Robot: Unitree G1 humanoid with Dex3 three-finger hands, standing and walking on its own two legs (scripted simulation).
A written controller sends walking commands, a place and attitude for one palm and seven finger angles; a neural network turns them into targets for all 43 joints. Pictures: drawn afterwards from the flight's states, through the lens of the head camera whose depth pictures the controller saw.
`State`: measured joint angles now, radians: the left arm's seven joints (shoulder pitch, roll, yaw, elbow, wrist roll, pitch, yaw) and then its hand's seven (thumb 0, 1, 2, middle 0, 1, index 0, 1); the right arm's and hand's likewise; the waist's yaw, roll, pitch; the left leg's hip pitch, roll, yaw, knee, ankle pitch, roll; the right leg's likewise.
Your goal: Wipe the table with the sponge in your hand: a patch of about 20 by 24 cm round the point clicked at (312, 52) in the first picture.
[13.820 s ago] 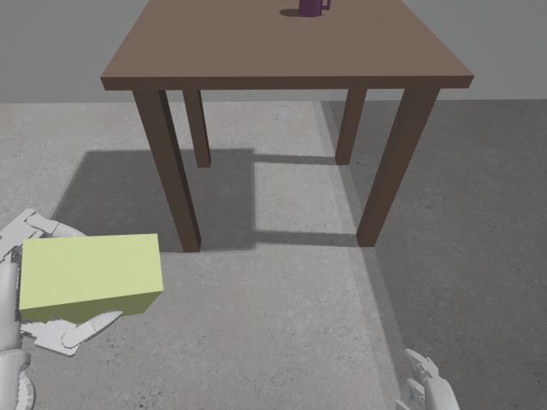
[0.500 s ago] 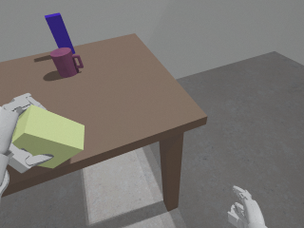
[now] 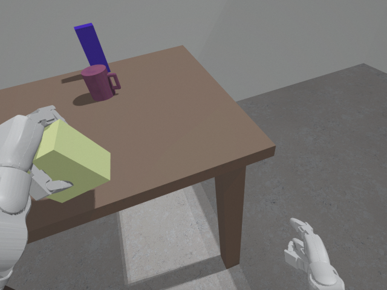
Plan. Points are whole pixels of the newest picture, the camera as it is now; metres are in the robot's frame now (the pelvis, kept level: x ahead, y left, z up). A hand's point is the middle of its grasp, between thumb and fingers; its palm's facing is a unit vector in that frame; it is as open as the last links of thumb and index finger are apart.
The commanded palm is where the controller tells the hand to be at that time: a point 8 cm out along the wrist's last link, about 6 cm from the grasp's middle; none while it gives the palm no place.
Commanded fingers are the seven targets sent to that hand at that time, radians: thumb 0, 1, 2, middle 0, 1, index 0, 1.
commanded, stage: turn the palm down, sponge in hand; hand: left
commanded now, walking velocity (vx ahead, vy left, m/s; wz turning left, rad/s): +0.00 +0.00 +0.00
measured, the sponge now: (70, 169) +0.25 +0.27 +0.18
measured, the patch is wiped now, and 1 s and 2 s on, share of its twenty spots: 0.00 0.00 0.00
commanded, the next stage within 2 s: move the sponge above the wiping area in 0.88 s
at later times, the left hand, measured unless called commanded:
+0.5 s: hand (39, 149) +0.24 +0.28 +0.24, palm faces +0.34 -0.12 -0.93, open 10.6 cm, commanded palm +0.18 +0.28 +0.31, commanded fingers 0.00 0.10 1.30 -1.20 -1.60 -1.20 -1.60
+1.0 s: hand (49, 150) +0.24 +0.27 +0.23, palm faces +0.33 -0.12 -0.94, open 10.6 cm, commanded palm +0.19 +0.28 +0.31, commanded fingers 0.00 0.10 1.30 -1.20 -1.60 -1.20 -1.60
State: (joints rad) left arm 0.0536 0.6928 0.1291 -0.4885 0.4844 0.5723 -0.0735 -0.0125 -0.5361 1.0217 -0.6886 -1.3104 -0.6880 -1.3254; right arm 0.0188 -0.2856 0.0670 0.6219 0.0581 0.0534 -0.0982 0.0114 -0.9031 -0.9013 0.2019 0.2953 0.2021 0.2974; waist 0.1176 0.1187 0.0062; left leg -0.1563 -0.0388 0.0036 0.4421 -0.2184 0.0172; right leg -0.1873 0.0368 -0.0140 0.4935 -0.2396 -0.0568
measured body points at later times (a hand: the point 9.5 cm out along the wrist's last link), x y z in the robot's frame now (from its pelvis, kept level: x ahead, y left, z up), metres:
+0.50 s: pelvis -0.01 +0.00 +0.00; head -0.03 -0.05 +0.45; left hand +0.22 +0.28 +0.29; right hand +0.26 -0.18 -0.06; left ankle +0.02 +0.11 -0.74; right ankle +0.02 -0.08 -0.74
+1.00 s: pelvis -0.01 +0.00 +0.00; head -0.03 -0.06 +0.45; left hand +0.22 +0.27 +0.28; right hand +0.26 -0.19 -0.07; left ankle +0.02 +0.11 -0.74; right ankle +0.02 -0.08 -0.74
